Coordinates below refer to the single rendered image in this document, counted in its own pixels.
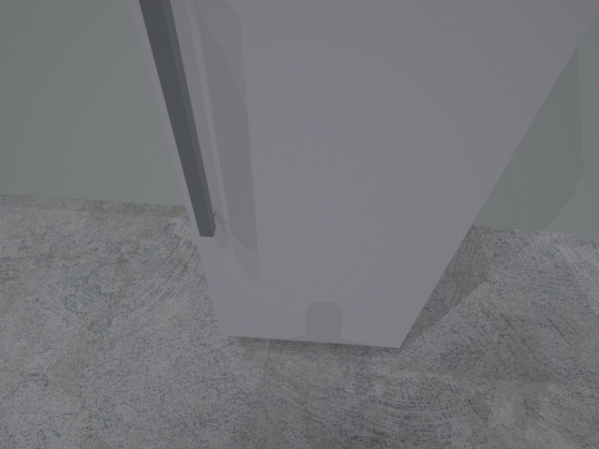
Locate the handle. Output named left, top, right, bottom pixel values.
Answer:
left=139, top=0, right=216, bottom=237

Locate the fridge door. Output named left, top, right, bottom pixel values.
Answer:
left=128, top=0, right=599, bottom=348

